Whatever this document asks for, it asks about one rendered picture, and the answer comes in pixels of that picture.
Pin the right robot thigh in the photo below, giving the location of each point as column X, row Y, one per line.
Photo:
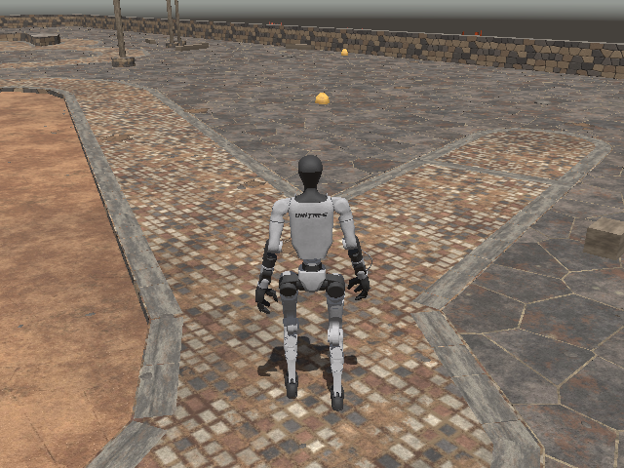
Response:
column 335, row 293

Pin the right robot hand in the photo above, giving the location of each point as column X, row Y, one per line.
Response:
column 364, row 287

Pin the left robot hand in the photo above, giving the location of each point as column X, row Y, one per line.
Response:
column 259, row 298

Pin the right robot forearm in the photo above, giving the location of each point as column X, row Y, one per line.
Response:
column 358, row 261

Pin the left robot forearm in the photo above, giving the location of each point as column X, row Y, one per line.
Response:
column 267, row 268

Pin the robot left upper arm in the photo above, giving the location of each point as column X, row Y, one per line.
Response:
column 280, row 208

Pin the robot right foot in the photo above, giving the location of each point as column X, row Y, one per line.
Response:
column 337, row 402

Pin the robot right upper arm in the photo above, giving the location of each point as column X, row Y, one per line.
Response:
column 341, row 206

